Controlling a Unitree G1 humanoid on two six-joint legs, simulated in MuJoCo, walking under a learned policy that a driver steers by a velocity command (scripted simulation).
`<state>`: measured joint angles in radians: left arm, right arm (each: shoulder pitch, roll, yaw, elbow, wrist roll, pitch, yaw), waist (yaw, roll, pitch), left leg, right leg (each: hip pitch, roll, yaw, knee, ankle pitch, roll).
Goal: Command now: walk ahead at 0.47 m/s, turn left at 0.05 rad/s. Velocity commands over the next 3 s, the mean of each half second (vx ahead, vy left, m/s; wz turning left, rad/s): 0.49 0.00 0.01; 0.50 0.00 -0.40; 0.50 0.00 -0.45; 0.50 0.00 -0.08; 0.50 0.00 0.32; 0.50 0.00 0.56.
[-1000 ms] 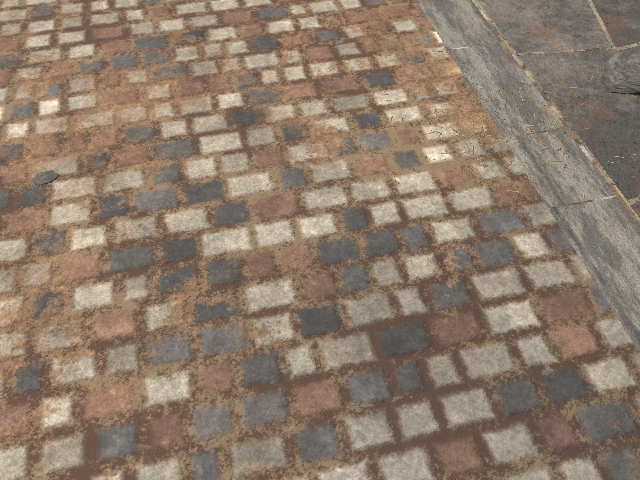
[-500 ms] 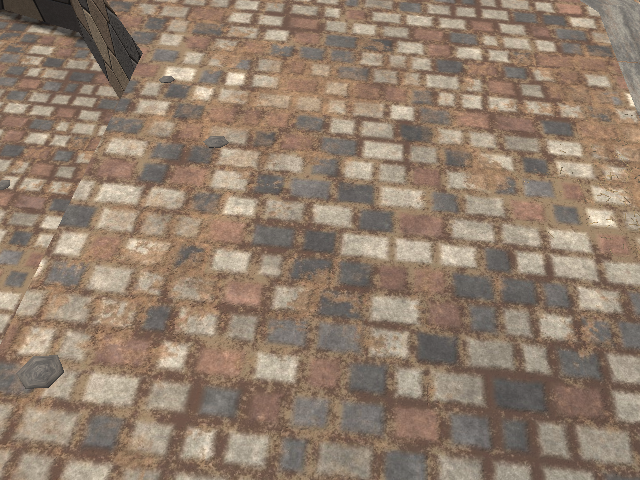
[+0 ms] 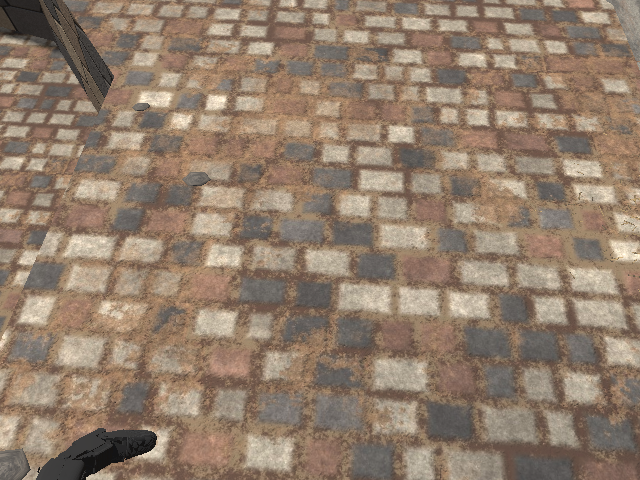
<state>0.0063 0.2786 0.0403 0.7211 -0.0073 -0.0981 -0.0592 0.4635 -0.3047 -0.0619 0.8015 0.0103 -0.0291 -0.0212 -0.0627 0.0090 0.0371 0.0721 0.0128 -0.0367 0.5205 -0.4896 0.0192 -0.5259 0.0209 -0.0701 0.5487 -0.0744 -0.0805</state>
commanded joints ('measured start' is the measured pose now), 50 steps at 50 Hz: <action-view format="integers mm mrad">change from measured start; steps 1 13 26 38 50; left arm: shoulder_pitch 451 227 484 208 185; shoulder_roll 225 148 4 64 130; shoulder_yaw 73 41 -13 32 69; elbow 52 61 78 21 -70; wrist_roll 0 -1 -3 -17 -19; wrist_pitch -1 -15 29 70 71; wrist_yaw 19 44 53 49 1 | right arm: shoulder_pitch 65 -271 6 -219 -194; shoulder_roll -59 -38 -274 -92 -197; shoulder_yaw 8 8 -70 -34 -71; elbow -78 -151 -111 -71 -24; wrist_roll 8 -9 -20 -27 21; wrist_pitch -50 -45 -62 -95 -19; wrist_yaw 7 15 42 20 -4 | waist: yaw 195 75 -2 55 128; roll -212 -55 330 47 82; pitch -507 20 -426 4 -77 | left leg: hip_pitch -697 -700 312 -182 31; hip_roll -94 135 410 238 260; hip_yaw -149 -4 -612 72 268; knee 819 299 -122 -397 13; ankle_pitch -68 489 208 547 1211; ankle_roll -6 -48 275 164 75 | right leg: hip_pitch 997 299 -68 -165 128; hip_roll -416 -182 40 -149 19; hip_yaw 861 142 100 177 -55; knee -225 -449 647 412 77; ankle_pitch -314 70 -478 1 -116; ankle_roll -286 -155 47 96 -54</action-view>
